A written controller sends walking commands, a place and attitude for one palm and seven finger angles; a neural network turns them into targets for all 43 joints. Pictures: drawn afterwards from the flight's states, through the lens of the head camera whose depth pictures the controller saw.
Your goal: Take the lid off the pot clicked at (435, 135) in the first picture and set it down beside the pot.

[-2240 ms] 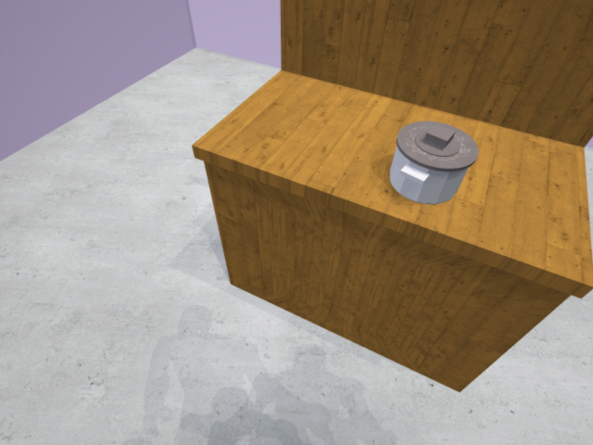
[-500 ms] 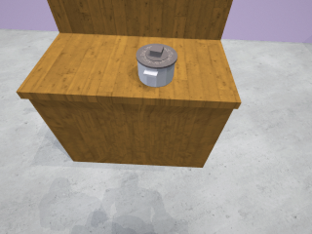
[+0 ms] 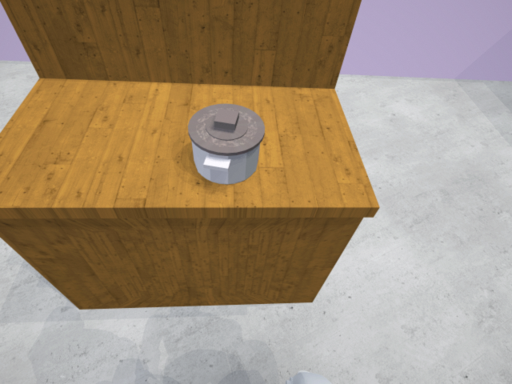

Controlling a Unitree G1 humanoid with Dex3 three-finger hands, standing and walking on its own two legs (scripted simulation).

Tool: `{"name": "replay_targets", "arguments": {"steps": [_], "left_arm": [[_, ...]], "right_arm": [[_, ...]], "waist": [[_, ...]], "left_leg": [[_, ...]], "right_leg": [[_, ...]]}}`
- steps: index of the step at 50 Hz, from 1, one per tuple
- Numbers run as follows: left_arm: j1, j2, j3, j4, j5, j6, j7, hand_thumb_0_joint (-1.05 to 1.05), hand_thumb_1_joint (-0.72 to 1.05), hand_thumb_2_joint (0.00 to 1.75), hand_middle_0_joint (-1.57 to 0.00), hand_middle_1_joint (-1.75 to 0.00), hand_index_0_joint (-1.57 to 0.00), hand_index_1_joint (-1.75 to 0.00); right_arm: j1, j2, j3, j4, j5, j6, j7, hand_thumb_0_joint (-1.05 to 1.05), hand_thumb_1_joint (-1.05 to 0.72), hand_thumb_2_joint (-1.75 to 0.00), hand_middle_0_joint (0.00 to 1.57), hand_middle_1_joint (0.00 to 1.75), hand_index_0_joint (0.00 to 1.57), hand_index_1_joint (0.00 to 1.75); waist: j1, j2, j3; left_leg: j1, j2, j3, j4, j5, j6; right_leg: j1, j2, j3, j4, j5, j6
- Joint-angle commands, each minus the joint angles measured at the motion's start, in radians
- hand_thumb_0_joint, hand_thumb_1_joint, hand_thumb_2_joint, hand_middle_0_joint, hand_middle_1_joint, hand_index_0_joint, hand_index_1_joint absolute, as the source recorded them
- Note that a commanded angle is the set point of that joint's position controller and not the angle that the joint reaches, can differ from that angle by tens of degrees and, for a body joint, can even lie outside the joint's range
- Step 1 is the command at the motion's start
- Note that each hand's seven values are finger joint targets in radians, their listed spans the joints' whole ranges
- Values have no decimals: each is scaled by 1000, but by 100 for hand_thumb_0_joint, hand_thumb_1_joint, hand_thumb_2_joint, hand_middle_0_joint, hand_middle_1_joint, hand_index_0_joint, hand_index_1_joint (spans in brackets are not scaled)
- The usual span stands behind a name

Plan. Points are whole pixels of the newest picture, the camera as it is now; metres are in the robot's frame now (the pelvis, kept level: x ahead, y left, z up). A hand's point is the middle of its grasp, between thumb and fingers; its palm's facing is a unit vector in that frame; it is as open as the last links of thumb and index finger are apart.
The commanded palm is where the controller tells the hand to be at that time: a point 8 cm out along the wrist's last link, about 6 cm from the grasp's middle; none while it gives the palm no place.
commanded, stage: take the last steps up to it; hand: left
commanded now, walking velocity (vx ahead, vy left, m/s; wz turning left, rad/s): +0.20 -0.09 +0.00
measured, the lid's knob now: (226, 119) +0.61 +0.08 +0.05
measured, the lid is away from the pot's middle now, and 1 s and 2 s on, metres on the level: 0.00 0.00 0.00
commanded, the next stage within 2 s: come to a stop and stand still in 0.14 s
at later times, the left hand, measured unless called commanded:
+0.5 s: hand (176, 375) +0.17 +0.14 -0.19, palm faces +0.09 -0.98 -0.19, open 7.3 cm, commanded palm none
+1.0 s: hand out of the picture +0.14 +0.11 -0.18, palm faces +0.07 -0.97 -0.22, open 7.4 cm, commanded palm none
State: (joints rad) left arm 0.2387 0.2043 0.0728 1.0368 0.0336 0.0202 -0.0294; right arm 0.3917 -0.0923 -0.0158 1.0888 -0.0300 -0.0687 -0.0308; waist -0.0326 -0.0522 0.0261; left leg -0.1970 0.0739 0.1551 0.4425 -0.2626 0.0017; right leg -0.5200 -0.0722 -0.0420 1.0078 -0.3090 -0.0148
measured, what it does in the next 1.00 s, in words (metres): walks ahead: right foot, then left foot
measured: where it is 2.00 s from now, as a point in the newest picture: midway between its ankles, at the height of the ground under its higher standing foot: outside the picture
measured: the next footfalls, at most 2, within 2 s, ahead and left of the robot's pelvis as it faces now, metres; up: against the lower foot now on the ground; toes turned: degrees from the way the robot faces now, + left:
right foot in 0.16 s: +0.17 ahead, -0.16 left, +0.00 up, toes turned -6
left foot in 0.42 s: +0.16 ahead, +0.05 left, +0.00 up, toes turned +4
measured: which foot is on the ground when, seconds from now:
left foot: down 0.00-0.18, up 0.20-0.40, down 0.42-1.00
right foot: up 0.00-0.14, down 0.16-0.46, up 0.48-0.72, down 0.74-1.00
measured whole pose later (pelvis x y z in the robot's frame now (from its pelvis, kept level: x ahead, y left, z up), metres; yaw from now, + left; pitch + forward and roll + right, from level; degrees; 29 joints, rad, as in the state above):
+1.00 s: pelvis +0.13 -0.08 -0.01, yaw +3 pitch -1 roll +0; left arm 0.25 0.17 0.01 1.07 0.01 0.02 0.03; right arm 0.18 -0.20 -0.04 1.08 -0.01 0.04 -0.02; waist 0.00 0.01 0.05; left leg -0.19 0.01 0.02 0.48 -0.26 -0.01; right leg -0.20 -0.01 -0.04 0.52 -0.31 -0.01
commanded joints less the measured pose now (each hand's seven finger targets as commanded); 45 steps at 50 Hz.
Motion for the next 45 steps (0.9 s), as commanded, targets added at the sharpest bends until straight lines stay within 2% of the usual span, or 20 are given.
{"name": "replay_targets", "arguments": {"steps": [1,4,6,7,8,9,10,13,15,18,20,22,24,29,32,35,37,38,42,45], "left_arm": [[-36,-23,-14,-80,-12,-31,-6,0,90,90,-20,-30,-20,-30],[-57,-12,-9,-90,-8,-39,-4,0,90,90,-20,-30,-20,-30],[39,14,1,-55,-8,-49,2,0,90,90,-20,-30,-20,-30],[134,62,12,-21,-7,-58,9,0,90,90,-20,-30,-20,-30],[220,165,30,1,-5,-69,24,0,90,90,-20,-30,-20,-30],[286,209,36,6,-17,-65,34,0,90,90,-20,-30,-20,-30],[232,185,31,5,-16,-68,41,0,90,90,-20,-30,-20,-30],[52,70,5,-38,-11,-66,61,0,90,90,-20,-30,-20,-30],[18,39,-7,-46,-2,-67,67,0,90,90,-20,-30,-20,-30],[13,78,-14,-38,-15,-50,71,0,90,90,-20,-30,-20,-30],[4,90,-14,-45,-25,-33,73,0,90,90,-20,-30,-20,-30],[43,58,-16,-60,-22,-12,78,0,90,90,-20,-30,-20,-30],[48,78,-17,-53,-22,6,84,0,90,90,-20,-30,-20,-30],[54,60,-5,-60,-21,13,76,0,90,90,-20,-30,-20,-30],[75,61,-8,-68,-20,13,74,0,90,90,-20,-30,-20,-30],[132,82,-13,-50,-9,-6,75,0,90,90,-20,-30,-20,-30],[56,183,-14,-70,-3,-21,73,0,90,90,-20,-30,-20,-30],[50,195,-15,-76,-3,-23,70,0,90,90,-20,-30,-20,-30],[20,151,-28,-53,-8,-29,73,0,90,90,-20,-30,-20,-30],[37,152,-31,-33,-16,-30,73,0,90,90,-20,-30,-20,-30]], "right_arm": [[49,-208,-52,-27,-1,-5,-3,0,-90,-90,20,30,20,30],[45,-212,-61,-22,-3,10,2,0,-90,-90,20,30,20,30],[32,-205,-64,-17,-2,20,4,0,-90,-90,20,30,20,30],[31,-180,-58,-17,5,20,9,0,-90,-90,20,30,20,30],[25,-107,-42,-38,13,20,18,0,-90,-90,20,30,20,30],[-37,-105,-36,-84,16,27,12,0,-90,-90,20,30,20,30],[-71,-115,-41,-84,15,32,9,0,-90,-90,20,30,20,30],[-60,-99,-41,-60,7,41,13,0,-90,-90,20,30,20,30],[-37,-56,-23,-39,9,51,5,0,-90,-90,20,30,20,30],[-44,-65,-16,-30,19,61,2,0,-90,-90,20,30,20,30],[-56,-131,-29,-44,19,68,-1,0,-90,-90,20,30,20,30],[-104,-228,-47,-89,11,72,-4,0,-90,-90,20,30,20,30],[-143,-243,-47,-100,13,73,-15,0,-90,-90,20,30,20,30],[-245,-273,-68,-168,2,95,-16,0,-90,-90,20,30,20,30],[-266,-268,-72,-175,3,101,-8,0,-90,-90,20,30,20,30],[-276,-236,-69,-172,18,100,5,0,-90,-90,20,30,20,30],[-249,-162,-57,-184,27,108,15,0,-90,-90,20,30,20,30],[-285,-160,-54,-186,20,119,14,0,-90,-90,20,30,20,30],[-248,-157,-45,-121,27,107,11,0,-90,-90,20,30,20,30],[-221,-144,-34,-87,27,99,9,0,-90,-90,20,30,20,30]], "waist": [[-2,196,39],[-5,172,54],[39,115,6],[82,28,-41],[116,-195,-80],[137,-229,-91],[118,-254,-78],[27,-49,-52],[2,-43,-54],[13,-47,-98],[2,-25,-76],[26,152,-64],[23,322,-51],[33,159,-109],[40,212,-132],[67,100,-131],[20,-150,-57],[41,-154,-47],[26,-138,-49],[28,-111,-48]], "left_leg": [[-13,213,-141,-228,142,148],[-47,214,-149,-174,89,135],[-74,158,-110,-30,52,86],[-170,106,-58,132,11,55],[-388,-2,22,380,-202,10],[-451,-31,-39,598,-410,9],[-456,5,-109,706,-359,17],[-350,47,-116,650,-213,-5],[-221,23,-97,442,-171,-30],[-64,-33,-68,145,15,-40],[56,4,-98,-17,294,-24],[89,183,-242,-8,787,84],[114,251,-325,-70,1058,184],[181,229,-247,-10,922,203],[160,208,-225,-8,795,172],[60,114,-186,86,430,81],[-86,-56,-100,161,-103,-24],[-83,-70,-116,241,-229,-28],[-117,-63,-142,286,-196,-27],[-21,-62,-126,83,-73,-29]], "right_leg": [[46,-17,-47,-243,29,19],[150,11,-87,-368,67,19],[334,49,-120,-503,129,13],[508,8,-50,-537,131,-12],[662,-205,229,-625,119,-94],[631,-349,426,-747,161,-182],[541,-328,419,-770,165,-206],[383,-246,168,-709,420,-189],[315,-211,68,-657,684,-167],[348,-161,31,-580,718,-129],[290,-133,23,-508,585,-64],[236,-27,-27,-437,222,16],[166,29,-4,-197,-238,43],[105,40,60,-90,-245,38],[183,38,36,-259,-154,35],[346,13,43,-615,169,37],[307,-256,326,-679,439,-98],[258,-281,355,-712,440,-154],[376,-181,208,-617,695,-157],[371,-153,170,-595,632,-116]]}}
